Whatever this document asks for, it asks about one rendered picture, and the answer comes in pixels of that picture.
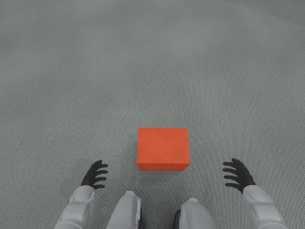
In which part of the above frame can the left robot shin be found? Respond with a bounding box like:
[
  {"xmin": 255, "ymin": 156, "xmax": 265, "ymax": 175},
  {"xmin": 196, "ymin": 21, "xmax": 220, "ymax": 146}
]
[{"xmin": 125, "ymin": 191, "xmax": 139, "ymax": 229}]

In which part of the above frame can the robot left hand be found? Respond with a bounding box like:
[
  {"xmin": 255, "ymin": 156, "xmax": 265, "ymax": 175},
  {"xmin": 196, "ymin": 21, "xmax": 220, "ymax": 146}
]
[{"xmin": 80, "ymin": 159, "xmax": 109, "ymax": 190}]

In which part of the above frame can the robot left forearm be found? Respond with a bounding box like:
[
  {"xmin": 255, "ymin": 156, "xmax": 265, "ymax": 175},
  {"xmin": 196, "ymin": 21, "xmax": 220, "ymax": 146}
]
[{"xmin": 53, "ymin": 185, "xmax": 95, "ymax": 229}]

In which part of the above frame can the robot right forearm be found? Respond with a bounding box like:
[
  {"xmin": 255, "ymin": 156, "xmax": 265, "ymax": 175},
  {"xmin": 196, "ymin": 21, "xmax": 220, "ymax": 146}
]
[{"xmin": 242, "ymin": 185, "xmax": 289, "ymax": 229}]

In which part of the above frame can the right robot thigh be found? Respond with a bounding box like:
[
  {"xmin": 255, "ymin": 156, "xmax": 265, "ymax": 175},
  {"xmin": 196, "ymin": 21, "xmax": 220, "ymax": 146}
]
[{"xmin": 180, "ymin": 201, "xmax": 218, "ymax": 229}]

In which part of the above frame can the carton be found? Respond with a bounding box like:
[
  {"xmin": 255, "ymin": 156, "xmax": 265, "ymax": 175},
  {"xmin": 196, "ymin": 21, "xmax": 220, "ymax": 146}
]
[{"xmin": 136, "ymin": 127, "xmax": 190, "ymax": 171}]

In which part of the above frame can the robot right hand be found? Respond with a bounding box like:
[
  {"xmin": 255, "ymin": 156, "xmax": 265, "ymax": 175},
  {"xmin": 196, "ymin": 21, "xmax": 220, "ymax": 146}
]
[{"xmin": 222, "ymin": 158, "xmax": 255, "ymax": 195}]

